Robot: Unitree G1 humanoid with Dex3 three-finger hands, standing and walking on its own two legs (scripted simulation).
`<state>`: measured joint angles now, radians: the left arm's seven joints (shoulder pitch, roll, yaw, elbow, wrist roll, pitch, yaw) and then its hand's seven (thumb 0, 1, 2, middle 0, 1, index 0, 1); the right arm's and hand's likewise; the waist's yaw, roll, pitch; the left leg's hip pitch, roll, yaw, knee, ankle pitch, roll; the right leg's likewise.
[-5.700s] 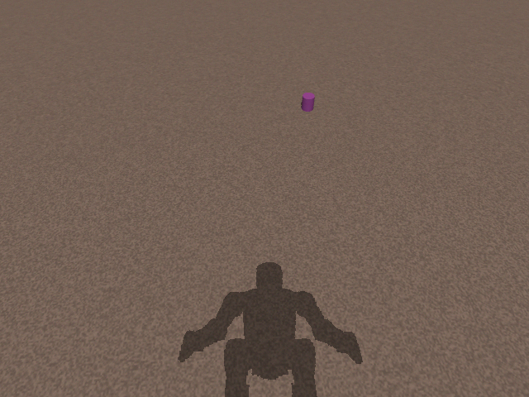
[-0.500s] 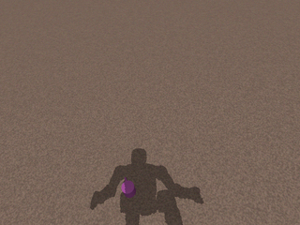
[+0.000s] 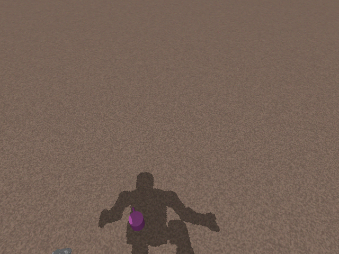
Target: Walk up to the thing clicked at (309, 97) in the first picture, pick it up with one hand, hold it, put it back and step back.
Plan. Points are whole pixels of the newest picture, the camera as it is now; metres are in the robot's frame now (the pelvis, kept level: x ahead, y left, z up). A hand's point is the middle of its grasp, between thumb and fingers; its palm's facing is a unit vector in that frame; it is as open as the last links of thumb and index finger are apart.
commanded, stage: walk up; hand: left
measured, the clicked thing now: (136, 218) +0.42 +0.19 -0.73
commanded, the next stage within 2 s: stand in 0.62 s
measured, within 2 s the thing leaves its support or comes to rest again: neither
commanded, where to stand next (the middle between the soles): +0.04 +0.00 m, yaw -1 degrees
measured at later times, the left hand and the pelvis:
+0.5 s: hand out of the picture +0.08 +0.26 -0.15, palm faces +0.02 -0.94 -0.34, open 7.4 cm; pelvis +0.01 +0.00 +0.00, yaw +1 degrees
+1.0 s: hand out of the picture +0.08 +0.25 -0.15, palm faces -0.01 -0.94 -0.35, open 7.4 cm; pelvis +0.01 +0.00 +0.01, yaw +0 degrees
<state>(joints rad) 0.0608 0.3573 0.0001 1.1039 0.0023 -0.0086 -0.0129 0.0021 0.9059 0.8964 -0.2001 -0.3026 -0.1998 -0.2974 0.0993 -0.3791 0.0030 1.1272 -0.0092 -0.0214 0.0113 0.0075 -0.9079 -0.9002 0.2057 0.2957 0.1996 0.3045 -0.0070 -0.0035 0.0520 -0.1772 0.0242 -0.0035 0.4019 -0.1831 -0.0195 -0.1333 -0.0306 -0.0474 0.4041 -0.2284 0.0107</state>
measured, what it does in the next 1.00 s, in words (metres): stands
